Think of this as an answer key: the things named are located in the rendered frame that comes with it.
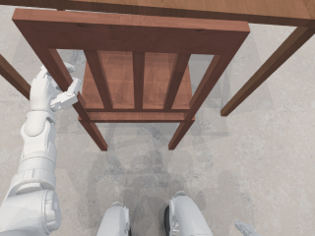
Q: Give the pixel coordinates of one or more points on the robot left thigh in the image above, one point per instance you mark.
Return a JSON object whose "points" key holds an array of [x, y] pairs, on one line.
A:
{"points": [[115, 222]]}

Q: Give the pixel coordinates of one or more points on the left robot forearm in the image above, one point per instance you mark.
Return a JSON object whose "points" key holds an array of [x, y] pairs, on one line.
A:
{"points": [[38, 160]]}

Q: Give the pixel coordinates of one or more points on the left robot hand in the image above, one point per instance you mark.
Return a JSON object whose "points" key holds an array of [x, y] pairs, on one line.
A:
{"points": [[43, 90]]}

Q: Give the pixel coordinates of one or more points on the robot right shin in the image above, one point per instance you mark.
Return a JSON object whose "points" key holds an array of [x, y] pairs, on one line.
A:
{"points": [[174, 227]]}

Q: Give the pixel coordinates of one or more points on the left robot upper arm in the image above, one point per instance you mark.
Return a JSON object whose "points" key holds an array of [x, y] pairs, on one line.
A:
{"points": [[31, 214]]}

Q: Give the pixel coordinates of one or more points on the right robot hand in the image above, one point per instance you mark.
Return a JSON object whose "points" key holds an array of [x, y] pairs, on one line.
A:
{"points": [[245, 229]]}

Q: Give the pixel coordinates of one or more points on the table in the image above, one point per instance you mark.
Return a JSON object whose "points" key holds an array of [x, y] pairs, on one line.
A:
{"points": [[289, 13]]}

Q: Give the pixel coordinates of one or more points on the chair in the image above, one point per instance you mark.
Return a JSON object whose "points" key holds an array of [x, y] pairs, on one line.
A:
{"points": [[137, 68]]}

